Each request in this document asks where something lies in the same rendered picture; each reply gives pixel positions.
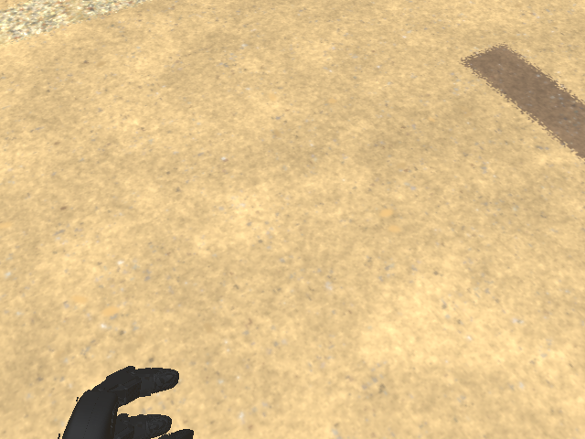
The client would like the robot left hand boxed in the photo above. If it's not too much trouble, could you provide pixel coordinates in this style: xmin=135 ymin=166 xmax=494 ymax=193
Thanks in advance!
xmin=58 ymin=366 xmax=194 ymax=439

